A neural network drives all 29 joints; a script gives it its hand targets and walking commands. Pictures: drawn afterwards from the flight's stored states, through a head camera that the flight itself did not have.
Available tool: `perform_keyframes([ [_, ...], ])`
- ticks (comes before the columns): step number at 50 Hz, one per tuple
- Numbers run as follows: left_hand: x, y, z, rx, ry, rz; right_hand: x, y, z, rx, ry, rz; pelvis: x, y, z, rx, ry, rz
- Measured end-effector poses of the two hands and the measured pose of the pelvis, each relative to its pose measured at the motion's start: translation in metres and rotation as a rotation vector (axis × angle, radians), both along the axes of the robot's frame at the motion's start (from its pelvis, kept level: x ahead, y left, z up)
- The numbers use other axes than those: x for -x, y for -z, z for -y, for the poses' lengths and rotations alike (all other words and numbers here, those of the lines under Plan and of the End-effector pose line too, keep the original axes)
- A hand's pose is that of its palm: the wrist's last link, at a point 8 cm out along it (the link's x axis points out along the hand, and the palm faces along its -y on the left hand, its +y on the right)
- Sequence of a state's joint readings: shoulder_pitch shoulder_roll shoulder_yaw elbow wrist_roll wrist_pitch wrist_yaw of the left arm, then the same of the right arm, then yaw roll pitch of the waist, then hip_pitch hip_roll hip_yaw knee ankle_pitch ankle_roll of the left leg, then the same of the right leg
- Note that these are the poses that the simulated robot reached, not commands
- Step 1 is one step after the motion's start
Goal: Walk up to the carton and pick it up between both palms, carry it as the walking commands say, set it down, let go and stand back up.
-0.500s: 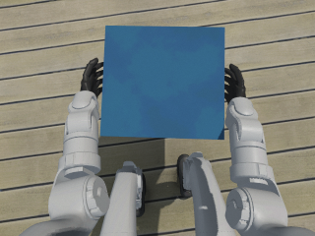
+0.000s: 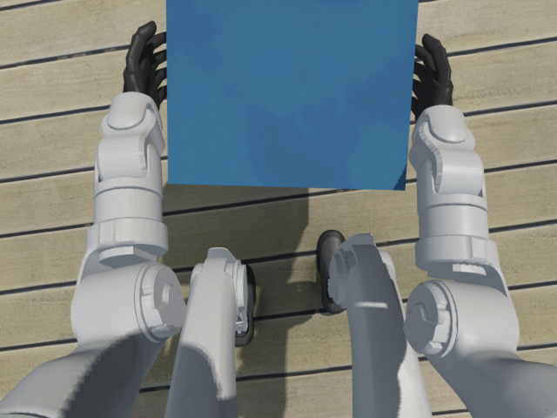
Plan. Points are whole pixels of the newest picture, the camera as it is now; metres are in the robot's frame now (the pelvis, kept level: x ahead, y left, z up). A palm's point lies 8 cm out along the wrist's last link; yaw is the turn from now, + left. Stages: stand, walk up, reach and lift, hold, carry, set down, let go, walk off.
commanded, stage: set down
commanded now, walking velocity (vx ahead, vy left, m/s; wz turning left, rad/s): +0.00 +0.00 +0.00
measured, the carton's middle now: (287, 99) +0.51 -0.02 -0.20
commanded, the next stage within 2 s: none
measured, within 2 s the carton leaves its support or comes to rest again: rests again in 1.48 s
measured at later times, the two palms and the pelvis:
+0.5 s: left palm (167, 100) +0.53 +0.16 -0.21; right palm (399, 104) +0.49 -0.19 -0.22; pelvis -0.02 +0.01 -0.06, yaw -1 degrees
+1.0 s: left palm (187, 103) +0.54 +0.15 -0.29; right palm (391, 92) +0.53 -0.20 -0.28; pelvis -0.02 +0.01 -0.11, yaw -1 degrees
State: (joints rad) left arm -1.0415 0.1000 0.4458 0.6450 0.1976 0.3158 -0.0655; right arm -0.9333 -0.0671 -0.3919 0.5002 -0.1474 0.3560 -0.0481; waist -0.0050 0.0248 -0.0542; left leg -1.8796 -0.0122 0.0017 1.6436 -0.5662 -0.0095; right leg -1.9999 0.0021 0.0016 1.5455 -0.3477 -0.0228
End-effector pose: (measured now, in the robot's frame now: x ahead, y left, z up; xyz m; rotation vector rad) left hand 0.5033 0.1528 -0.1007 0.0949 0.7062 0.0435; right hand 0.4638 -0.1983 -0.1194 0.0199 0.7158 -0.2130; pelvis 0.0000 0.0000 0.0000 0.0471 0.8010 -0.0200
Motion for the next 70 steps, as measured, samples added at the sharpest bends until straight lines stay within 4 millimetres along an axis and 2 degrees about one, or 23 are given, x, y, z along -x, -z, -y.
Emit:
perform_keyframes([
  [12,-0.010,0.043,-0.005,0.017,-0.011,0.005,-0.012,0.040,-0.004,0.011,-0.006,0.006,0.005,0.030,-0.005,0.006,-0.003,-0.029],
  [23,-0.020,0.093,-0.007,0.029,-0.021,0.004,-0.025,0.088,-0.006,0.012,-0.008,0.006,0.014,0.055,-0.010,0.016,-0.003,0.012],
  [29,-0.030,0.126,-0.006,0.049,-0.041,0.053,-0.042,0.118,-0.004,0.012,-0.019,0.050,0.027,0.067,-0.011,0.022,-0.001,0.130],
  [32,-0.031,0.146,-0.001,0.058,-0.053,0.060,-0.058,0.121,0.003,0.032,-0.035,0.071,0.034,0.074,-0.013,0.027,0.000,0.188],
  [34,-0.031,0.153,0.000,0.059,-0.060,0.055,-0.062,0.124,0.003,0.027,-0.032,0.076,0.034,0.081,-0.013,0.028,0.000,0.183],
  [43,-0.036,0.164,-0.003,0.058,-0.059,0.012,-0.062,0.142,0.001,0.012,-0.031,0.029,0.029,0.097,-0.013,0.027,0.000,0.207],
  [54,-0.042,0.195,0.000,0.053,-0.031,-0.014,-0.071,0.174,0.006,0.014,-0.042,-0.009,0.021,0.115,-0.012,0.025,-0.001,0.190],
  [70,-0.047,0.198,0.004,0.068,-0.025,0.000,-0.070,0.181,0.010,0.004,-0.032,-0.017,0.021,0.127,-0.011,0.024,-0.002,0.209],
])
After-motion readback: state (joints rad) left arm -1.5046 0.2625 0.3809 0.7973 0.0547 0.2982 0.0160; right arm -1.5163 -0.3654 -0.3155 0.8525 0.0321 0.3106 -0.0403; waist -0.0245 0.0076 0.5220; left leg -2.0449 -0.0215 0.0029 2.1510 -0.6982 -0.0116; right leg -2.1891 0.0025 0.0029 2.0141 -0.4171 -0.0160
